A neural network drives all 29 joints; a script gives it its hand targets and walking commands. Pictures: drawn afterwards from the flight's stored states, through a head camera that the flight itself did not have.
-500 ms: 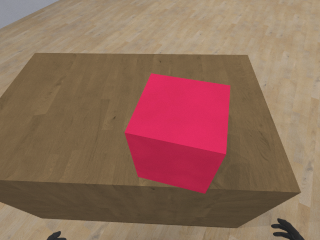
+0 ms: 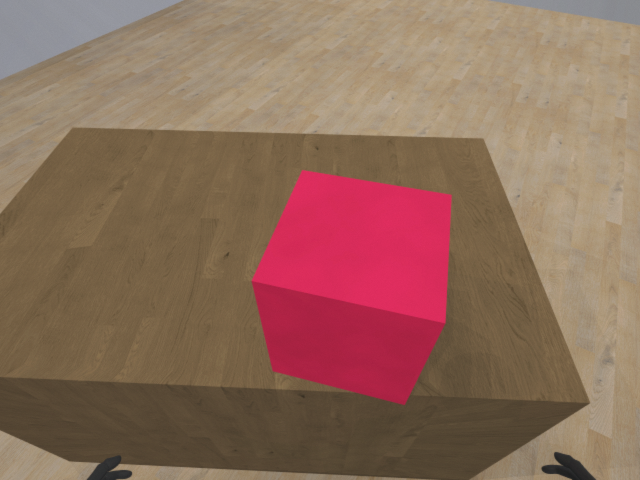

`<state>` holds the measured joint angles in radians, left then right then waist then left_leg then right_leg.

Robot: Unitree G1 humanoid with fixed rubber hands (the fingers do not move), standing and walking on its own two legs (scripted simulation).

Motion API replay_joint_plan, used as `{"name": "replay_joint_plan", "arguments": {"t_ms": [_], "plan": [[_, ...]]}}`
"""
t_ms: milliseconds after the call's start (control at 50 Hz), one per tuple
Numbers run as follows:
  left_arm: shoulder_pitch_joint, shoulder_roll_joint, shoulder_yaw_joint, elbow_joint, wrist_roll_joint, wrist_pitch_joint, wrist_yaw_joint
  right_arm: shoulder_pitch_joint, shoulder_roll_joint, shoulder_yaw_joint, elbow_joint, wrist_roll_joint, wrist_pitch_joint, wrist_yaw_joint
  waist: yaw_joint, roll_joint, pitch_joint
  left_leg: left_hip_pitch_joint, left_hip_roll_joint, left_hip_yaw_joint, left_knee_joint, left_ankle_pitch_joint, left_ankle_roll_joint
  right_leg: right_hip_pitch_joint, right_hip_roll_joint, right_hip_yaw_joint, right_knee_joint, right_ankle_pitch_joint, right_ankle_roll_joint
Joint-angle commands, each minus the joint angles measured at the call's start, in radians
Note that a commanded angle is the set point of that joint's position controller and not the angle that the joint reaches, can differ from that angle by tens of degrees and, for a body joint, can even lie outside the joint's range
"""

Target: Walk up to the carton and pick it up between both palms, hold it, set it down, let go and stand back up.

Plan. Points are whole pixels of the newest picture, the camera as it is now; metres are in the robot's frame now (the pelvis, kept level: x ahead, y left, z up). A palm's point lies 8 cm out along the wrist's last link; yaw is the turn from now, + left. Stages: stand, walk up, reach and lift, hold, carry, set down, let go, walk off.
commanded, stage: reach and lift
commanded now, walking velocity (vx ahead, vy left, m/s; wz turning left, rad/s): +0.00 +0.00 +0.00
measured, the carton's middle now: (354, 290) +0.38 -0.03 +0.00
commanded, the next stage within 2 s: none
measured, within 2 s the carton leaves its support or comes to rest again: neither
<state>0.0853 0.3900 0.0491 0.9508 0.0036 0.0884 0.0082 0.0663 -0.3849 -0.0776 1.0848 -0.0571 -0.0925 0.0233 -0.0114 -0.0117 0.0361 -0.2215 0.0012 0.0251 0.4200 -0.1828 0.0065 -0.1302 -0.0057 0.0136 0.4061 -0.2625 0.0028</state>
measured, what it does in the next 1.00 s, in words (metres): stands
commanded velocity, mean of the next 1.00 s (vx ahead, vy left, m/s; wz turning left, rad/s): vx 0.00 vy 0.00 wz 0.00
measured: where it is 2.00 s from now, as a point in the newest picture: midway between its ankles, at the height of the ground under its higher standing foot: outside the picture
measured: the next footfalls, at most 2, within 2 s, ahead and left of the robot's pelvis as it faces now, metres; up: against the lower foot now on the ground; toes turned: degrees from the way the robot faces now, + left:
none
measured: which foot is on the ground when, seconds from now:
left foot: down 0.00-1.00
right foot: down 0.00-1.00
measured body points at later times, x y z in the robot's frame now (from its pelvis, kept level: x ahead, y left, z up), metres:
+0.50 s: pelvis -0.01 +0.00 +0.00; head +0.00 +0.02 +0.45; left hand +0.17 +0.28 -0.08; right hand +0.14 -0.28 -0.07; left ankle +0.03 +0.11 -0.74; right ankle -0.03 -0.12 -0.74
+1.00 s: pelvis -0.02 +0.02 +0.00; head -0.03 +0.04 +0.45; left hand +0.19 +0.28 -0.04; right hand +0.14 -0.23 -0.03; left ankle +0.02 +0.11 -0.74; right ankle -0.03 -0.12 -0.74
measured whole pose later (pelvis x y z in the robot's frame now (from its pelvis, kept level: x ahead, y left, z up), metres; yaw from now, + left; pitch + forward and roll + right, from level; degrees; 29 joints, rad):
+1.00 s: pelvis -0.02 +0.02 +0.00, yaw -5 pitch -7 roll +0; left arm 0.22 0.34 0.05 0.31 -0.08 0.20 -0.03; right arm 0.28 -0.15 -0.07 0.37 0.04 -0.05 -0.06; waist 0.02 -0.03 0.10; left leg -0.08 0.01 0.12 0.35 -0.15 0.04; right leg -0.02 -0.02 0.05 0.34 -0.21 0.01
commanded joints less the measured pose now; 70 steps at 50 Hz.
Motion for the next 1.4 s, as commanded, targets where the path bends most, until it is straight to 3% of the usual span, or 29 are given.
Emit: {"name": "replay_joint_plan", "arguments": {"t_ms": [0, 20, 80, 120, 160, 240, 280, 300, 320, 360, 400, 420, 460, 480, 500, 620, 720, 780, 820, 880, 940, 960, 1020, 1060, 1100, 1180, 1260, 1380], "plan": [[-0.321, 0.092, 0.014, -0.431, -0.019, 0.233, 0.044, -0.264, -0.129, -0.136, -0.073, -0.035, -0.103, 0.062, -0.021, -0.013, -0.01, 0.06, 0.054, 0.058, 0.103, -0.109, -0.053, -0.281, 0.001, -0.088, 0.073, -0.057, -0.053], [-0.262, 0.102, 0.022, -0.448, -0.002, 0.27, 0.038, -0.227, -0.143, -0.133, -0.086, -0.021, -0.105, 0.06, -0.03, -0.028, -0.099, 0.149, 0.045, 0.057, 0.149, -0.01, -0.046, -0.271, 0.016, -0.096, 0.096, 0.048, -0.046], [-0.052, 0.124, 0.076, -0.547, 0.083, 0.33, 0.005, -0.068, -0.155, -0.067, -0.133, 0.064, -0.111, 0.035, -0.005, 0.005, -0.307, 0.353, 0.02, 0.045, 0.206, 0.303, -0.059, -0.138, 0.035, -0.107, 0.108, 0.388, -0.017], [0.015, 0.125, 0.121, -0.545, 0.137, 0.338, -0.023, -0.025, -0.17, -0.021, -0.132, 0.101, -0.125, 0.008, 0.001, -0.013, -0.334, 0.331, -0.015, 0.033, 0.192, 0.413, -0.055, 0.007, 0.035, -0.084, 0.111, 0.638, 0.005], [0.048, 0.128, 0.155, -0.573, 0.169, 0.336, -0.031, -0.001, -0.165, -0.012, -0.151, 0.101, -0.124, -0.008, 0.025, 0.02, -0.27, 0.266, -0.028, 0.032, 0.139, 0.349, -0.052, 0.042, 0.018, -0.068, 0.089, 0.58, 0.004], [-0.013, 0.107, 0.165, -0.604, 0.122, 0.3, -0.027, -0.061, -0.104, -0.002, -0.225, 0.088, -0.141, -0.029, 0.03, -0.001, -0.073, 0.214, -0.021, 0.046, 0.063, 0.293, -0.045, -0.002, 0.001, -0.049, 0.034, 0.552, 0.038], [-0.05, 0.069, 0.13, -0.617, 0.116, 0.301, -0.021, -0.042, -0.066, -0.017, -0.268, 0.069, -0.121, -0.016, 0.032, 0.043, 0.043, 0.2, -0.007, 0.066, -0.002, 0.114, -0.047, -0.086, 0.012, -0.051, -0.03, 0.207, 0.006], [-0.079, 0.064, 0.11, -0.648, 0.092, 0.297, -0.016, -0.053, -0.052, -0.029, -0.305, 0.063, -0.115, -0.014, 0.024, 0.052, 0.065, 0.201, -0.004, 0.073, -0.011, 0.091, -0.045, -0.098, 0.015, -0.05, -0.04, 0.166, 0.002], [-0.091, 0.063, 0.098, -0.641, 0.072, 0.298, -0.013, -0.053, -0.041, -0.028, -0.32, 0.061, -0.104, -0.016, 0.01, 0.039, 0.077, 0.212, -0.003, 0.08, -0.021, 0.083, -0.046, -0.121, 0.019, -0.049, -0.051, 0.171, -0.001], [-0.069, 0.051, 0.083, -0.63, 0.047, 0.285, -0.021, -0.009, -0.009, -0.012, -0.345, 0.075, -0.093, -0.016, 0.003, 0.017, 0.07, 0.243, -0.003, 0.082, -0.023, 0.102, -0.041, -0.111, 0.016, -0.041, -0.066, 0.227, 0.018], [-0.043, 0.07, 0.09, -0.65, 0.042, 0.269, -0.025, 0.02, -0.005, -0.025, -0.399, 0.069, -0.083, -0.019, 0.013, 0.03, 0.032, 0.262, 0.005, 0.087, -0.024, 0.11, -0.049, -0.107, 0.014, -0.044, -0.072, 0.225, 0.01], [-0.033, 0.07, 0.097, -0.652, 0.038, 0.261, -0.028, 0.035, 0.008, -0.02, -0.42, 0.068, -0.078, -0.028, 0.001, 0.011, 0.009, 0.28, -0.003, 0.084, -0.027, 0.119, -0.042, -0.093, 0.015, -0.037, -0.081, 0.242, 0.018], [-0.018, 0.093, 0.105, -0.649, 0.022, 0.239, -0.038, 0.056, 0.028, -0.026, -0.471, 0.06, -0.078, -0.044, 0.02, -0.03, -0.031, 0.282, -0.007, 0.092, -0.031, 0.116, -0.033, -0.071, 0.017, -0.035, -0.079, 0.274, 0.027], [-0.025, 0.102, 0.106, -0.65, 0.017, 0.22, -0.039, 0.059, 0.031, -0.033, -0.476, 0.051, -0.08, -0.051, 0.01, -0.026, -0.043, 0.293, -0.012, 0.091, -0.039, 0.099, -0.028, -0.075, 0.018, -0.037, -0.083, 0.25, 0.029], [-0.012, 0.111, 0.109, -0.691, 0.007, 0.204, -0.035, 0.065, 0.031, -0.042, -0.533, 0.051, -0.087, -0.056, 0.025, -0.01, -0.089, 0.295, -0.01, 0.091, -0.042, 0.106, -0.027, -0.056, 0.019, -0.039, -0.083, 0.232, 0.021], [0.033, 0.105, 0.096, -0.667, -0.021, 0.166, -0.038, 0.086, 0.062, -0.046, -0.604, 0.029, -0.071, -0.084, 0.028, 0.006, -0.022, 0.25, -0.011, 0.102, -0.099, 0.007, -0.011, -0.066, 0.021, -0.038, -0.124, 0.047, 0.002], [0.03, 0.083, 0.072, -0.689, -0.052, 0.148, -0.038, 0.095, 0.089, -0.025, -0.69, 0.048, -0.037, -0.086, 0.023, 0.013, 0.039, 0.239, 0.0, 0.097, -0.13, -0.066, -0.019, -0.092, 0.01, -0.029, -0.164, -0.073, -0.026], [0.012, 0.094, 0.074, -0.714, -0.058, 0.129, -0.045, 0.135, 0.127, -0.007, -0.768, 0.069, -0.016, -0.092, 0.025, -0.024, 0.064, 0.302, -0.019, 0.094, -0.102, -0.092, -0.014, -0.187, -0.025, -0.011, -0.2, -0.127, -0.049], [0.014, 0.095, 0.067, -0.741, -0.081, 0.114, -0.043, 0.147, 0.139, -0.011, -0.805, 0.078, -0.007, -0.089, 0.03, -0.003, 0.072, 0.286, -0.012, 0.087, -0.111, -0.099, -0.02, -0.185, -0.021, -0.012, -0.195, -0.129, -0.056], [0.032, 0.09, 0.054, -0.765, -0.087, 0.101, -0.042, 0.173, 0.139, -0.023, -0.812, 0.098, 0.019, -0.088, 0.01, 0.072, 0.072, 0.246, 0.012, 0.08, -0.141, -0.129, -0.024, -0.13, -0.006, -0.011, -0.177, -0.105, -0.061], [0.077, 0.072, 0.044, -0.763, -0.082, 0.076, -0.034, 0.161, 0.122, -0.043, -0.808, 0.108, 0.02, -0.082, 0.022, 0.144, 0.074, 0.053, 0.064, 0.071, -0.226, -0.184, -0.018, 0.106, 0.052, -0.02, -0.107, -0.005, -0.031], [0.105, 0.066, 0.046, -0.765, -0.082, 0.069, -0.039, 0.181, 0.113, -0.048, -0.824, 0.107, 0.016, -0.083, 0.023, 0.136, 0.066, 0.044, 0.068, 0.063, -0.226, -0.158, -0.016, 0.131, 0.059, -0.027, -0.099, 0.024, -0.031], [0.128, 0.068, 0.049, -0.809, -0.123, 0.013, -0.05, 0.208, 0.162, -0.036, -0.885, 0.106, -0.007, -0.09, 0.033, 0.041, 0.028, 0.148, 0.036, 0.067, -0.162, 0.014, -0.04, 0.062, 0.036, 0.004, -0.155, 0.032, -0.04], [0.154, 0.062, 0.019, -0.851, -0.147, -0.03, -0.049, 0.236, 0.173, -0.032, -0.937, 0.119, -0.037, -0.096, 0.027, 0.05, -0.048, 0.224, 0.031, 0.05, -0.125, 0.118, -0.055, 0.018, 0.034, -0.008, -0.151, 0.08, -0.035], [0.188, 0.056, 0.024, -0.823, -0.146, -0.062, -0.06, 0.265, 0.188, -0.017, -0.929, 0.131, -0.054, -0.103, 0.025, 0.051, -0.031, 0.255, 0.026, 0.041, -0.111, 0.17, -0.06, -0.001, 0.031, -0.001, -0.169, 0.107, -0.036], [0.217, 0.075, 0.023, -0.821, -0.162, -0.119, -0.089, 0.314, 0.201, -0.011, -0.929, 0.138, -0.085, -0.127, 0.013, 0.047, -0.002, 0.269, 0.028, 0.033, -0.101, 0.195, -0.062, 0.002, 0.031, -0.001, -0.177, 0.121, -0.028], [0.232, 0.094, 0.036, -0.843, -0.175, -0.173, -0.107, 0.344, 0.236, 0.028, -0.973, 0.156, -0.122, -0.152, 0.038, 0.058, 0.009, 0.278, 0.019, 0.029, -0.081, 0.238, -0.06, -0.016, 0.024, 0.01, -0.177, 0.142, -0.024], [0.233, 0.128, 0.03, -0.886, -0.215, -0.215, -0.134, 0.383, 0.276, 0.072, -1.024, 0.179, -0.158, -0.194, 0.04, 0.064, 0.03, 0.299, 0.019, 0.013, -0.042, 0.261, -0.057, -0.037, 0.006, 0.03, -0.174, 0.17, -0.014]]}}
